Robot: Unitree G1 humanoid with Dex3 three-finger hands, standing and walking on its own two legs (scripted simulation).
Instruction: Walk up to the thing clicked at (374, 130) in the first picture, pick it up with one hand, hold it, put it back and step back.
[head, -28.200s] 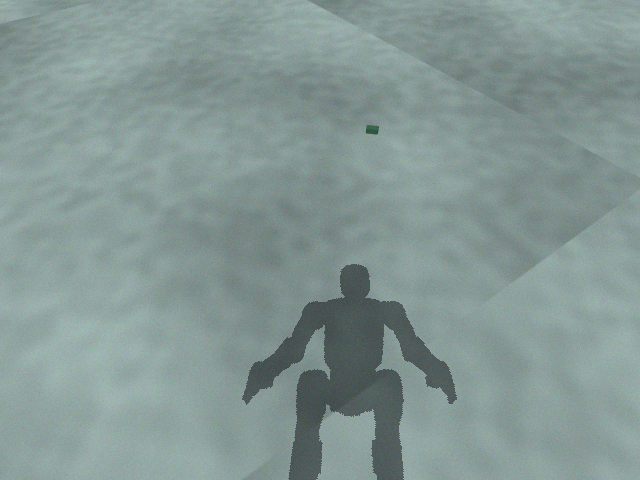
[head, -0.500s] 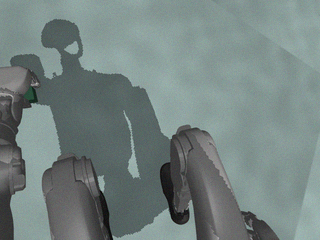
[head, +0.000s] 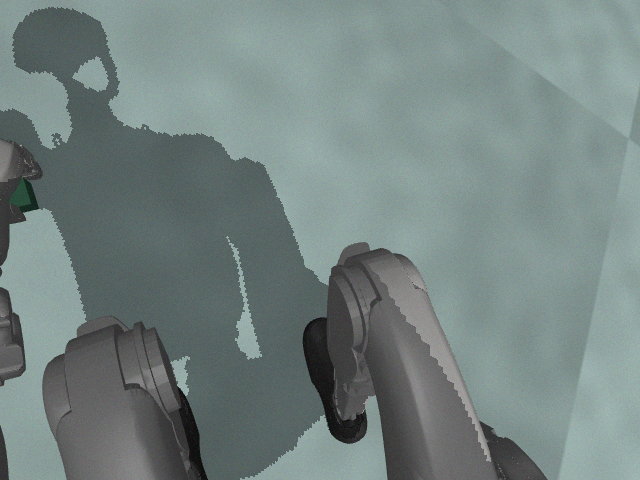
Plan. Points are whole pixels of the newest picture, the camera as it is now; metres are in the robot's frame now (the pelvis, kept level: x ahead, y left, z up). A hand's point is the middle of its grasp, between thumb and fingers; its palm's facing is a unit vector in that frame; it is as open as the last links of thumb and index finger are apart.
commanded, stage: rest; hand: left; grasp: from above
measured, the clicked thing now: (2, 199) +0.48 +0.29 -0.24
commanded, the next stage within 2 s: open in 1.08 s
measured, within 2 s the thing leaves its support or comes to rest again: rests again in 0.72 s
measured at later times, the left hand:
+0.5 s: hand (12, 207) +0.47 +0.28 -0.24, palm faces -0.47 -0.10 -0.88, open 6.4 cm
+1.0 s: hand (19, 207) +0.47 +0.28 -0.25, palm faces -0.47 -0.10 -0.88, open 6.4 cm
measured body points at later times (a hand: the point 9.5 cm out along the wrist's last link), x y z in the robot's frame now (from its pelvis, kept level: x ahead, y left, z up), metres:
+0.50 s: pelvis +0.00 +0.00 -0.01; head +0.28 +0.10 +0.33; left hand +0.49 +0.28 -0.19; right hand +0.04 -0.27 -0.08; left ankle +0.06 +0.13 -0.28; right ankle +0.11 -0.13 -0.28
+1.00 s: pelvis +0.00 +0.01 -0.01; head +0.28 +0.11 +0.32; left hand +0.49 +0.28 -0.20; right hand +0.03 -0.25 -0.07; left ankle +0.06 +0.13 -0.28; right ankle +0.11 -0.13 -0.28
